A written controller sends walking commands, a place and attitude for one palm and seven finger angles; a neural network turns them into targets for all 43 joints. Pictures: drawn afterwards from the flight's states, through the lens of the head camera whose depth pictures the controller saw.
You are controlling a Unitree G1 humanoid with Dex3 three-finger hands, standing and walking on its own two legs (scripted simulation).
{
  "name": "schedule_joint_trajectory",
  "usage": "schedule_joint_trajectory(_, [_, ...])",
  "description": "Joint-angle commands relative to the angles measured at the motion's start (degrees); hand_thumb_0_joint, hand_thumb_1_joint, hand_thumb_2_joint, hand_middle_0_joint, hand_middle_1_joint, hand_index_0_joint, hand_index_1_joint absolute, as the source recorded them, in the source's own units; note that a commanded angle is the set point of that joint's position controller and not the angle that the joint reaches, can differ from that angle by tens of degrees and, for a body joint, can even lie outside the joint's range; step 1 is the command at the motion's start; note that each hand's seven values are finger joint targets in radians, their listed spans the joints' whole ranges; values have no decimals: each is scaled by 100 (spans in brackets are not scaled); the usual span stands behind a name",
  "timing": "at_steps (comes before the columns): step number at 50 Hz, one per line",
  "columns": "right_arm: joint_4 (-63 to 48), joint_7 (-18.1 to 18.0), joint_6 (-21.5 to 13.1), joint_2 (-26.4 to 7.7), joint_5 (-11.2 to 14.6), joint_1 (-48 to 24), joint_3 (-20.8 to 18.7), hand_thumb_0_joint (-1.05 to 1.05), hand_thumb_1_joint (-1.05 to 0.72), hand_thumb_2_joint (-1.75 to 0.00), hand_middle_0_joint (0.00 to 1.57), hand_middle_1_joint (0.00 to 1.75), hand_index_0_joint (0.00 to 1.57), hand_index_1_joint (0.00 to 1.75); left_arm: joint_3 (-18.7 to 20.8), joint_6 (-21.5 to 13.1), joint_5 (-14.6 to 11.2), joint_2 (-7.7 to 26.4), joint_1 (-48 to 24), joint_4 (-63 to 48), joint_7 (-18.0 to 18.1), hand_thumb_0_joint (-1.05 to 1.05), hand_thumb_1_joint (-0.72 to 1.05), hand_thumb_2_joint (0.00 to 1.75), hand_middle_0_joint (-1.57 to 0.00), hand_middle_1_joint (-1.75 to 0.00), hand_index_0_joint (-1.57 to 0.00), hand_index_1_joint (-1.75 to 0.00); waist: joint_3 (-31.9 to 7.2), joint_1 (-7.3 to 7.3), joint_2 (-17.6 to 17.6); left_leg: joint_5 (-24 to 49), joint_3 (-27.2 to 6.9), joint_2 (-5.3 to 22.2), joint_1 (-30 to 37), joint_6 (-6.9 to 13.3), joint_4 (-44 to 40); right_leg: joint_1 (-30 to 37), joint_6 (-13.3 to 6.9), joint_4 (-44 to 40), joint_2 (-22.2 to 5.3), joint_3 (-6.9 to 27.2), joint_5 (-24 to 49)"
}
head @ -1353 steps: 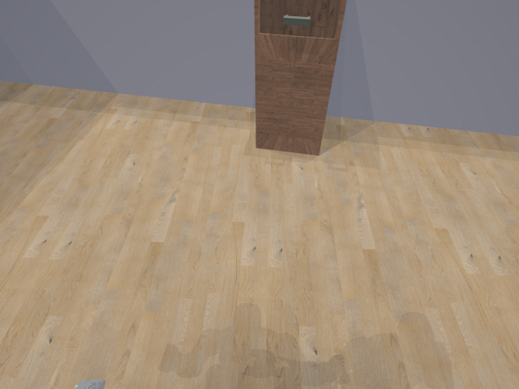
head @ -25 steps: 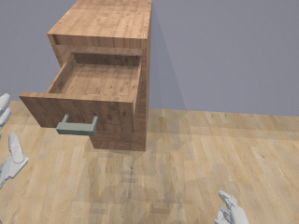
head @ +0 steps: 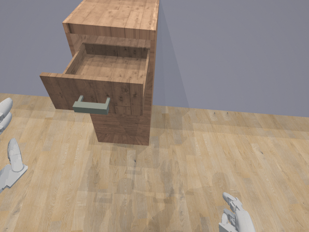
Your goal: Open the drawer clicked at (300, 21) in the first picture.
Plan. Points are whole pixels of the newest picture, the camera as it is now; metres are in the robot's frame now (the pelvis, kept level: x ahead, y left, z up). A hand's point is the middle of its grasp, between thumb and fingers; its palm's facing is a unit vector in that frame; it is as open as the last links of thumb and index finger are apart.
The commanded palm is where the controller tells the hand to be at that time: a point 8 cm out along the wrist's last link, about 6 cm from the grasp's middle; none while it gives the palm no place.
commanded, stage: stop stepping back and stand still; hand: left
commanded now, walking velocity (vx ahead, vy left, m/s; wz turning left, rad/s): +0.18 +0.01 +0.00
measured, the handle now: (93, 103) +0.51 +0.25 +0.00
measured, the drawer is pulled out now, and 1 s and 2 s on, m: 0.30 0.30 0.30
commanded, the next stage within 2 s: let the arm hang, fingers relaxed in 0.44 s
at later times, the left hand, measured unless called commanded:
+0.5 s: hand (15, 183) +0.16 +0.25 +0.17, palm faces +0.39 -0.83 -0.40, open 7.4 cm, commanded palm +0.10 +0.29 +0.19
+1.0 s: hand out of the picture -0.08 +0.19 -0.17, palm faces +0.03 -0.98 -0.17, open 7.4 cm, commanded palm none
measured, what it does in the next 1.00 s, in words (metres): stands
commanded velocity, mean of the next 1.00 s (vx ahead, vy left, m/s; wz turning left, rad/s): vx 0.03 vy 0.00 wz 0.00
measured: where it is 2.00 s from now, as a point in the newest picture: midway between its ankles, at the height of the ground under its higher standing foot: outside the picture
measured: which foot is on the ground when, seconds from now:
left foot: down 0.00-1.00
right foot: down 0.00-1.00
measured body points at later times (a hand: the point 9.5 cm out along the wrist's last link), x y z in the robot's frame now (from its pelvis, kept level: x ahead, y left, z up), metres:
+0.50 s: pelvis -0.02 +0.01 +0.00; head -0.03 +0.02 +0.45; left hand +0.14 +0.29 +0.19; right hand +0.12 -0.23 -0.08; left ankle -0.02 +0.11 -0.73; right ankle -0.01 -0.10 -0.74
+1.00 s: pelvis -0.04 +0.01 +0.01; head -0.01 +0.02 +0.45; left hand -0.08 +0.24 -0.16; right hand -0.02 -0.26 -0.14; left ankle -0.02 +0.11 -0.74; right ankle -0.01 -0.11 -0.74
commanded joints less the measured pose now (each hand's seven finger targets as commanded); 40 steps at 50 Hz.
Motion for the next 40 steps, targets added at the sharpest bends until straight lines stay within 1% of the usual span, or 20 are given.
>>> schedule_joint_trajectory(1, [-652, -128, -117, -853, 29, -554, -498, 0, -90, -90, 20, 30, 20, 30, 480, -216, 3, 854, -793, -842, 92, 0, 90, 90, -20, -30, -20, -30, -307, -110, -875, -1087, -97, -47, 446, -110, 1688, -1189, -794, -1947, -1660, 2003, -2511])
schedule_joint_trajectory(3, [-616, -111, -82, -830, 26, -581, -458, 0, -90, -90, 20, 30, 20, 30, 377, -189, 2, 769, -785, -917, 125, 0, 90, 90, -20, -30, -20, -30, -250, -126, -779, -1210, -143, 63, 107, -31, 2018, -963, -871, -1802, -1774, 1846, -1876])
schedule_joint_trajectory(7, [-594, -207, -150, -827, -35, -549, -373, 0, -90, -90, 20, 30, 20, 30, 359, -241, 35, 723, -447, -858, 163, 0, 90, 90, -20, -30, -20, -30, -26, -171, 195, -1083, -56, 233, 641, 141, -536, -682, -495, -1062, -1141, 1039, -1398])
schedule_joint_trajectory(9, [-778, -226, -219, -1021, -43, -532, -412, 0, -90, -90, 20, 30, 20, 30, 424, -381, 33, 792, -556, -1177, 178, 0, 90, 90, -20, -30, -20, -30, 11, -116, 1327, -1453, -1381, 1085, 373, 526, -1327, -527, -101, 226, -317, 409, -619])
schedule_joint_trajectory(11, [-690, -214, -238, -868, -35, -518, -354, 0, -90, -90, 20, 30, 20, 30, 568, -440, 96, 821, -464, -1071, 192, 0, 90, 90, -20, -30, -20, -30, 96, -147, 1661, -2737, -1957, 1512, -343, 671, -2031, -322, 44, 1184, -113, -48, -673])
schedule_joint_trajectory(13, [-664, -204, -324, -907, -32, -469, -371, 0, -90, -90, 20, 30, 20, 30, 558, -455, 112, 852, -499, -1056, 183, 0, 90, 90, -20, -30, -20, -30, 140, -109, 1028, -1493, -1670, 1454, -288, 681, -1609, -133, 84, 808, -200, -24, -407])
schedule_joint_trajectory(16, [-610, -147, -362, -979, 16, -422, -416, 0, -90, -90, 20, 30, 20, 30, 440, -480, 67, 685, -456, -667, 126, 0, 90, 90, -20, -30, -20, -30, -33, -139, 513, -299, -631, 741, -427, 274, -628, 599, -75, -311, -453, 367, 636])
schedule_joint_trajectory(19, [-568, -60, -326, -906, 59, -311, -458, 0, -90, -90, 20, 30, 20, 30, 426, -516, -24, 647, -304, -514, 84, 0, 90, 90, -20, -30, -20, -30, -311, -155, -76, -614, -249, 298, 19, 80, 79, 146, -393, -822, -1048, 1247, 176])
schedule_joint_trajectory(21, [-574, -60, -271, -843, 74, -367, -446, 0, -90, -90, 20, 30, 20, 30, 480, -493, -42, 737, -365, -704, 102, 0, 90, 90, -20, -30, -20, -30, -353, -158, -430, -559, -140, 183, 193, 52, 296, 72, -527, -1139, -1319, 1448, 108])
schedule_joint_trajectory(23, [-589, -80, -231, -816, 66, -442, -402, 0, -90, -90, 20, 30, 20, 30, 488, -469, -41, 754, -339, -738, 115, 0, 90, 90, -20, -30, -20, -30, -229, -160, -182, -314, -195, 209, 345, 44, -3, 7, -486, -1097, -1254, 1223, 346])
schedule_joint_trajectory(26, [-658, -129, -241, -852, 23, -528, -382, 0, -90, -90, 20, 30, 20, 30, 493, -531, -10, 740, -289, -798, 107, 0, 90, 90, -20, -30, -20, -30, -224, -96, 500, 344, -585, 566, 516, 127, -752, 93, -118, -512, -638, 570, 729])
schedule_joint_trajectory(27, [931, 348, -578, -1721, 29, -436, -766, 0, -90, -90, 20, 30, 20, 30, -1797, 255, 450, -93, -1007, 4080, -659, 0, 90, 90, -20, -30, -20, -30, 3, -535, 945, 1883, -887, 904, 771, 298, -105, -989, -17, 821, -578, 28, 1326])
schedule_joint_trajectory(28, [862, 389, -46, -1839, 24, -70, -849, 0, -90, -90, 20, 30, 20, 30, -1490, 858, 458, -90, -1158, 4089, -810, 0, 90, 90, -20, -30, -20, -30, -130, -336, 1113, 2464, -1162, 1210, 468, 521, -510, -801, 49, 1188, -434, 139, 473])
schedule_joint_trajectory(30, [650, 316, 287, -1617, -43, 12, -686, 0, -90, -90, 20, 30, 20, 30, -1591, 1077, 381, -213, -1552, 4379, -815, 0, 90, 90, -20, -30, -20, -30, -225, -290, 526, 2717, -1801, 1558, 357, 994, -617, -1042, 63, 2189, -137, 444, -1169])
schedule_joint_trajectory(32, [610, 289, 390, -1587, -119, -214, -576, 0, -90, -90, 20, 30, 20, 30, -1682, 1037, 359, -76, -1691, 5125, -825, 0, 90, 90, -20, -30, -20, -30, -413, -43, -43, 3194, -1554, 1336, 670, 974, -303, -735, 31, 1559, -161, 512, -874])
schedule_joint_trajectory(34, [728, 287, 472, -1508, -42, -463, -523, 0, -90, -90, 20, 30, 20, 30, -1704, 1007, 373, 218, -1590, 6026, -830, 0, 90, 90, -20, -30, -20, -30, -537, 175, -282, 2047, -851, 622, 99, 428, 156, 549, -67, 212, -396, 886, 1253])
schedule_joint_trajectory(35, [814, 311, 514, -1376, 1, -366, -502, 0, -90, -90, 20, 30, 20, 30, -1731, 1005, 372, 480, -1788, 6401, -835, 0, 90, 90, -20, -30, -20, -30, -368, 38, -547, 603, -505, 171, -50, 163, 264, 532, -267, -286, -925, 1502, 1553])
schedule_joint_trajectory(36, [966, 361, 606, -1324, 27, -156, -485, 0, -90, -90, 20, 30, 20, 30, -1807, 1051, 336, 654, -2166, 6725, -868, 0, 90, 90, -20, -30, -20, -30, 61, -208, -194, -631, -478, 24, 242, 103, 107, -285, -483, -692, -1277, 1694, 266])
schedule_joint_trajectory(38, [1230, 319, 736, -1336, -53, -288, -470, 0, -90, -90, 20, 30, 20, 30, -1921, 1040, 307, 622, -2548, 7344, -856, 0, 90, 90, -20, -30, -20, -30, 295, -201, -437, -420, -472, 1, 571, 123, 69, -593, -438, -955, -896, 1684, -242])
schedule_joint_trajectory(40, [1536, 311, 730, -1351, -29, -161, -430, 0, -90, -90, 20, 30, 20, 30, -2008, 1016, 264, 520, -2658, 7880, -845, 0, 90, 90, -20, -30, -20, -30, 177, -226, -100, -108, -555, 123, 830, 109, -206, -402, -364, -958, -773, 1526, -124])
